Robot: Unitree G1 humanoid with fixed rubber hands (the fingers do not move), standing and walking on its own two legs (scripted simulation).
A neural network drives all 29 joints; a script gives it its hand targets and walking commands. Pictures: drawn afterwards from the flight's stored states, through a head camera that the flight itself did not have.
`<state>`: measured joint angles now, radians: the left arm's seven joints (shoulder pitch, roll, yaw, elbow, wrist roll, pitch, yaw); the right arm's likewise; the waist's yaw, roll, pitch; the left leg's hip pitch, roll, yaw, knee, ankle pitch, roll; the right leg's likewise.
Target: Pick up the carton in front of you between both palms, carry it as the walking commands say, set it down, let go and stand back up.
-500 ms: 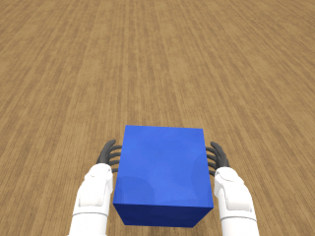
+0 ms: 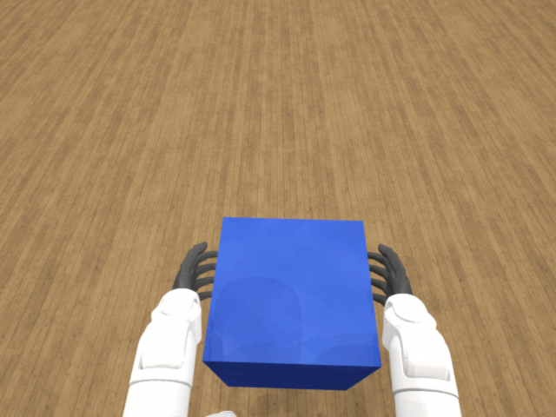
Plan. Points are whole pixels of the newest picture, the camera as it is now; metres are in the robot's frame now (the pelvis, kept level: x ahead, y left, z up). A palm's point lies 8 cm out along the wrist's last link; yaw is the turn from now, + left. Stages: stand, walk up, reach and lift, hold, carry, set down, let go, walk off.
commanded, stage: carry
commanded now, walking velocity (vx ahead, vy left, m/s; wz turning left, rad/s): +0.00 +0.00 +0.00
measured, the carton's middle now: (289, 311) +0.29 +0.00 -0.08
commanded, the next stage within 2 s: hold in 1.76 s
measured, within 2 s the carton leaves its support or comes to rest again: neither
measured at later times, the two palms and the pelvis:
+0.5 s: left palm (195, 223) +0.40 +0.16 +0.02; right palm (383, 232) +0.39 -0.14 +0.02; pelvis +0.10 +0.02 -0.02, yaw -2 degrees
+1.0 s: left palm (191, 241) +0.36 +0.16 +0.02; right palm (389, 250) +0.35 -0.14 +0.03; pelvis +0.07 +0.02 -0.01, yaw -2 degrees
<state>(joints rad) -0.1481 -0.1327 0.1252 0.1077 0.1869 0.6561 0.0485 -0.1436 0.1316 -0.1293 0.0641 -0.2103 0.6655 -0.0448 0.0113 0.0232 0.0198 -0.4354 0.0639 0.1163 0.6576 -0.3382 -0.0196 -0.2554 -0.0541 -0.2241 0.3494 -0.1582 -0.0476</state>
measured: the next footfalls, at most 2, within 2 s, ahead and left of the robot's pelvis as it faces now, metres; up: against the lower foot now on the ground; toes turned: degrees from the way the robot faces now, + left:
left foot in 0.08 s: +0.14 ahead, +0.13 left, +0.00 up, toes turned -15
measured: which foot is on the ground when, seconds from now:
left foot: up 0.00-0.06, down 0.08-1.00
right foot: down 0.00-1.00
